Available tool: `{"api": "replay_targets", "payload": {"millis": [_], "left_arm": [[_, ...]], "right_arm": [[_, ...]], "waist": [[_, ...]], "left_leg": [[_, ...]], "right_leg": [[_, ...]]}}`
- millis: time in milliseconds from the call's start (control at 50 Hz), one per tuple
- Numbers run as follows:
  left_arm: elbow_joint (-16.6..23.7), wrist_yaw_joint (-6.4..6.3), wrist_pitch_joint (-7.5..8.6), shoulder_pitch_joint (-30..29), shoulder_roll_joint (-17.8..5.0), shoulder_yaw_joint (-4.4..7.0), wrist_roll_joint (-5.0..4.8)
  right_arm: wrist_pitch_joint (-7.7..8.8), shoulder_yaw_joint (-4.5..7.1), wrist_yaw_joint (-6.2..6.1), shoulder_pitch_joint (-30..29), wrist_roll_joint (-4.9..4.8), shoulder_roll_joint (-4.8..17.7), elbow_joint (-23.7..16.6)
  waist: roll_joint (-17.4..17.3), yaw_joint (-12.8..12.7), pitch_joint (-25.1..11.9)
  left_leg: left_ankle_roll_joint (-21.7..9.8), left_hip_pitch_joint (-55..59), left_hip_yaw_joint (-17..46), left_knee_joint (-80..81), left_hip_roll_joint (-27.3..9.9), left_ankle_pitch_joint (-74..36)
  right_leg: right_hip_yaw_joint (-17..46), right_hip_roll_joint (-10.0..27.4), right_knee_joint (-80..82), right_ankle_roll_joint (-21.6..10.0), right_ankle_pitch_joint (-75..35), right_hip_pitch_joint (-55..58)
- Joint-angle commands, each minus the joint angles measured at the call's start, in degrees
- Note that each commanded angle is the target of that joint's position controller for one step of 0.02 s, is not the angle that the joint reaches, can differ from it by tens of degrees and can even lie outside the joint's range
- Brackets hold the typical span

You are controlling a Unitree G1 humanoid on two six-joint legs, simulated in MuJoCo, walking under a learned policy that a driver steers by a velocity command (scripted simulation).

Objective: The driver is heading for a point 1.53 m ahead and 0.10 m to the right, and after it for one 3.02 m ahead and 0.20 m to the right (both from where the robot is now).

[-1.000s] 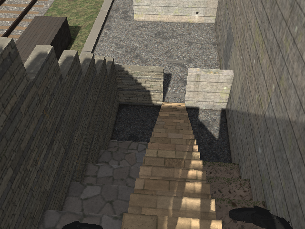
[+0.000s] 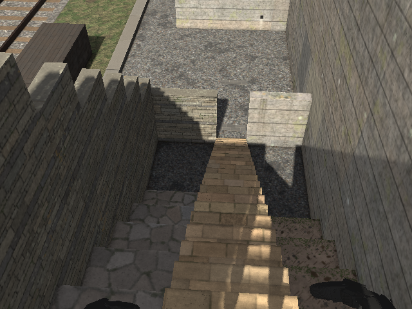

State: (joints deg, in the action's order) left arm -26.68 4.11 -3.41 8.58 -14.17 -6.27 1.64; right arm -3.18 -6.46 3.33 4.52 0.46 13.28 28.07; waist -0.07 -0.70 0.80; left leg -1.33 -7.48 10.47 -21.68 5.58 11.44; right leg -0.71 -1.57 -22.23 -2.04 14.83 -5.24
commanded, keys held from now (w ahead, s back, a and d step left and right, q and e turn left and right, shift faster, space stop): w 0.46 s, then no key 0.54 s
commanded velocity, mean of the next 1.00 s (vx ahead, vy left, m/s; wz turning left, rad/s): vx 0.34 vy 0.00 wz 0.00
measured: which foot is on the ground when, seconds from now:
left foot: down 0.00-1.00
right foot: down 0.00-1.00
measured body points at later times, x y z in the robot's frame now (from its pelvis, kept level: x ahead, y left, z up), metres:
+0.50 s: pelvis +0.01 +0.00 +0.00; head +0.01 +0.00 +0.45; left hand +0.20 +0.21 -0.07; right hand +0.22 -0.21 -0.06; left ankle +0.00 +0.11 -0.74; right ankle -0.03 -0.09 -0.74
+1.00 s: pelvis +0.01 -0.02 +0.00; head +0.02 -0.03 +0.45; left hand +0.12 +0.23 -0.11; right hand +0.16 -0.24 -0.11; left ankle +0.00 +0.11 -0.74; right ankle -0.03 -0.09 -0.74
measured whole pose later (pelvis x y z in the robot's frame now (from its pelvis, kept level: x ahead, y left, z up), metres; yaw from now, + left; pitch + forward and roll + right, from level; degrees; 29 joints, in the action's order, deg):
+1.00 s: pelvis +0.01 -0.02 +0.00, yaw -1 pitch -1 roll +1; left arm -44.5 0.1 -1.7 13.5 -15.1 -3.5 0.4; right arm -0.5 -4.0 -1.1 11.0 -1.4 13.2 40.6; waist -0.1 -1.2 1.0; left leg 0.2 -4.2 9.7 -15.2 3.6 9.6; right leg 0.0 -2.5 -17.9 -3.3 13.4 -3.1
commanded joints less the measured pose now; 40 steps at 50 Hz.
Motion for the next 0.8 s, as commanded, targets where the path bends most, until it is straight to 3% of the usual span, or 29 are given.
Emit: {"api": "replay_targets", "payload": {"millis": [20,40,80,100,120,140,160,180,200,220,240,260,360,380,440,460,480,520,540,560,580,640,700,800], "left_arm": [[5.77,-0.39,1.03,-4.70,-4.65,1.67,-0.22],[5.52,-0.18,1.10,-4.24,-5.30,1.82,-0.03],[5.76,-0.37,1.08,-4.75,-4.60,1.64,-0.23],[5.20,-0.08,1.14,-5.02,-5.61,1.74,0.35],[5.83,-0.08,1.06,-5.12,-5.35,1.80,-0.20],[5.03,-0.03,1.06,-5.09,-5.71,1.75,0.34],[5.59,-0.10,0.98,-4.91,-5.56,1.87,-0.17],[4.83,-0.12,1.02,-4.81,-5.90,1.84,0.29],[5.61,-0.51,1.05,-4.92,-4.93,1.71,-0.41],[4.78,-0.55,1.31,-4.64,-4.85,1.54,0.02],[5.15,-0.28,1.29,-4.24,-5.67,1.92,-0.25],[4.65,-0.42,1.35,-4.88,-5.12,1.63,-0.03],[4.45,-0.44,1.04,-5.02,-6.22,1.92,-0.17],[4.47,-0.84,1.40,-5.20,-4.73,1.34,-0.07],[3.69,-0.43,1.61,-4.32,-6.04,1.67,-0.16],[3.81,-0.76,1.69,-4.52,-5.20,1.45,-0.40],[2.74,-0.57,1.81,-2.78,-5.72,1.64,-0.14],[1.21,-0.72,1.81,-0.98,-5.68,1.87,-0.37],[0.47,-0.60,1.85,0.97,-6.84,2.38,-0.75],[-0.58,-0.50,2.36,-0.16,-6.39,2.30,-0.82],[-0.61,-0.82,2.55,-0.38,-5.78,2.40,-1.14],[-2.83,-0.64,3.01,0.56,-6.37,2.71,-0.96],[-4.78,-1.94,3.10,1.47,-6.51,2.98,-1.52],[-8.05,-3.92,2.41,2.43,-7.05,3.64,-1.39]], "right_arm": [[0.70,1.65,-0.31,-5.95,0.04,4.53,-5.86],[1.01,1.63,-0.21,-5.79,0.05,4.55,-5.88],[0.68,1.64,-0.33,-5.95,0.08,4.48,-5.90],[1.07,1.74,-0.29,-3.65,0.17,4.96,-4.81],[1.22,1.63,0.02,-6.81,0.00,4.73,-6.13],[1.37,1.70,-0.07,-4.12,0.15,4.80,-4.90],[1.47,1.60,0.09,-6.52,0.00,4.61,-6.05],[1.62,1.74,-0.03,-3.80,0.07,4.92,-4.72],[1.15,1.66,-0.17,-6.14,0.03,4.66,-5.88],[0.96,1.88,-0.56,-3.28,0.26,5.08,-4.57],[1.31,1.71,-0.27,-6.14,-0.05,4.90,-5.96],[0.96,1.90,-0.61,-3.75,0.16,5.00,-4.79],[2.01,1.90,-0.41,-4.05,-0.04,5.12,-4.62],[1.46,1.84,-0.80,-4.16,-0.07,5.09,-4.74],[1.81,1.83,-0.93,-4.26,-0.13,5.29,-4.90],[1.27,1.93,-1.26,-4.12,-0.03,5.40,-4.82],[1.50,1.88,-1.23,-2.78,0.22,5.37,-4.25],[0.93,2.28,-1.35,-1.18,0.27,5.98,-3.12],[1.07,2.34,-1.25,-2.59,-0.10,5.81,-3.68],[1.39,2.12,-1.48,-0.26,-0.07,4.84,-2.64],[1.05,2.52,-1.80,-0.02,-0.38,5.96,-1.94],[1.41,2.70,-2.06,-0.68,-0.54,5.47,-1.52],[2.62,2.89,-2.28,0.77,-1.11,5.03,0.70],[3.84,3.21,-3.16,2.16,-2.08,5.18,3.76]], "waist": [[0.54,0.15,-4.17],[0.03,-0.05,-5.44],[0.50,0.18,-4.22],[2.15,0.64,-5.00],[-0.53,-0.40,-2.86],[1.38,0.59,-4.43],[-0.96,-0.42,-3.11],[1.13,0.48,-4.94],[-0.40,-0.30,-2.82],[1.52,0.62,-5.27],[-1.36,-0.65,-4.53],[1.27,0.73,-4.89],[1.08,0.01,-4.18],[2.42,0.03,-3.15],[0.58,-0.30,-4.96],[0.84,-0.12,-4.27],[-0.32,-0.30,-6.18],[-0.32,-0.12,-3.94],[-2.38,-1.00,-4.59],[-0.38,0.57,-5.11],[0.47,-0.01,-3.38],[-0.25,-0.03,-3.26],[0.29,0.13,-2.84],[0.32,-0.47,-3.84]], "left_leg": [[-3.49,-0.04,6.64,1.26,-8.94,-14.23],[-3.54,0.29,6.57,1.43,-8.82,-13.47],[-3.47,0.02,6.61,1.31,-8.97,-14.18],[-2.27,0.37,6.22,3.11,-8.40,-8.04],[-3.28,-0.98,6.46,1.68,-8.49,-12.26],[-2.23,-0.05,6.10,3.25,-8.29,-7.82],[-3.32,-1.01,6.32,1.61,-8.50,-12.41],[-2.29,-0.03,6.02,3.15,-8.39,-8.46],[-3.27,-0.70,6.31,1.32,-8.72,-14.30],[-2.20,1.18,6.22,3.05,-8.85,-11.03],[-3.33,0.11,6.31,1.41,-8.65,-14.27],[-2.20,1.02,6.16,3.15,-8.84,-11.15],[-2.01,-0.05,5.32,2.87,-7.95,-10.06],[-1.86,-0.13,6.22,3.18,-8.59,-13.22],[-1.73,0.29,5.72,3.08,-8.31,-12.88],[-1.65,0.70,5.89,3.03,-8.66,-14.65],[-1.63,2.14,6.16,3.67,-9.00,-14.36],[-1.71,2.80,6.95,4.53,-10.05,-16.19],[-3.06,2.75,6.84,2.28,-9.93,-19.44],[-1.90,2.93,6.92,4.87,-10.66,-15.51],[-1.68,2.26,7.42,4.98,-10.89,-15.95],[-1.64,2.13,7.00,4.94,-10.75,-14.13],[-1.63,0.48,6.57,4.86,-11.17,-13.77],[-0.86,0.31,5.84,5.19,-11.49,-14.98]], "right_leg": [[6.46,8.47,2.68,0.46,-11.82,1.04],[6.84,8.25,2.63,0.68,-10.99,1.63],[6.48,8.48,2.71,0.47,-11.75,1.01],[7.36,9.06,3.36,0.07,-6.47,0.33],[7.05,8.07,3.12,0.42,-9.35,0.14],[7.61,9.22,3.56,-0.07,-5.72,0.03],[7.12,8.07,3.05,0.32,-9.17,0.37],[7.54,9.17,3.25,-0.12,-6.36,0.70],[6.70,8.27,2.82,0.06,-11.10,0.47],[6.82,9.26,2.70,-0.26,-8.75,0.66],[6.92,7.95,2.64,0.40,-10.95,1.40],[6.67,9.27,2.65,-0.15,-9.20,0.74],[7.27,8.92,3.16,-0.31,-7.86,0.85],[6.76,8.84,2.63,-0.41,-11.03,0.58],[7.30,8.82,2.47,-0.24,-12.56,2.55],[6.69,9.00,2.30,-0.36,-13.88,2.01],[7.18,8.90,2.58,-0.08,-13.10,2.85],[6.65,9.36,3.33,-0.17,-14.21,2.34],[7.49,8.89,3.83,0.23,-16.94,3.78],[7.29,9.73,3.11,-0.17,-16.62,4.18],[6.74,9.59,3.33,-0.38,-17.15,3.94],[7.53,9.80,3.74,-0.28,-17.23,3.58],[8.35,10.62,2.95,-0.12,-20.65,4.54],[8.41,10.82,2.46,0.04,-24.05,5.83]]}}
